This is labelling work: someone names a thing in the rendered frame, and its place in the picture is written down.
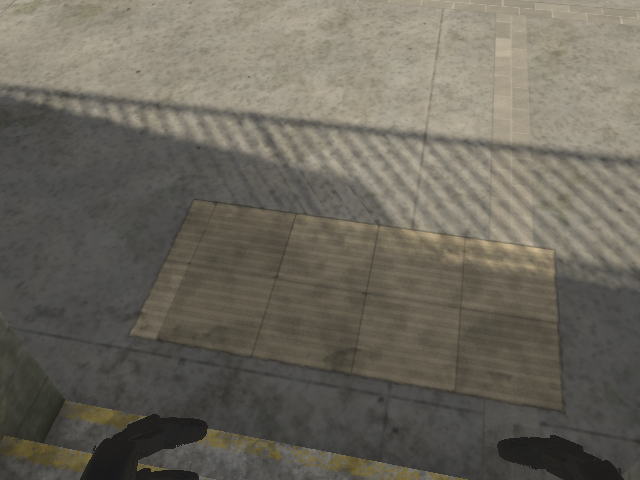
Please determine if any robot right hand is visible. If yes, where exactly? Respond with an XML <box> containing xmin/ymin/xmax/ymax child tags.
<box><xmin>497</xmin><ymin>435</ymin><xmax>624</xmax><ymax>480</ymax></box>

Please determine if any robot left hand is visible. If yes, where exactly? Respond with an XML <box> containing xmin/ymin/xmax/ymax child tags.
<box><xmin>80</xmin><ymin>414</ymin><xmax>208</xmax><ymax>480</ymax></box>

